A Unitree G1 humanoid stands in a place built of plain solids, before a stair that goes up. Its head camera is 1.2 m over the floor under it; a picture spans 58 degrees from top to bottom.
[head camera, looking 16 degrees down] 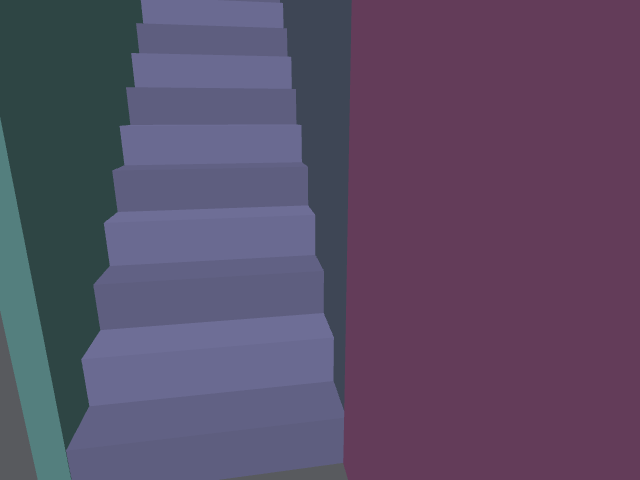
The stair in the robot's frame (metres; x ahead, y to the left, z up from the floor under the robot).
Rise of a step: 0.19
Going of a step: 0.22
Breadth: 0.90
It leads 10 degrees to the left of straight ahead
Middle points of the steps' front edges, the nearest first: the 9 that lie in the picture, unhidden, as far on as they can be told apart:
1.20 0.35 0.19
1.41 0.39 0.39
1.63 0.43 0.58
1.84 0.46 0.77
2.06 0.50 0.96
2.27 0.54 1.15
2.49 0.58 1.35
2.70 0.62 1.54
2.92 0.65 1.73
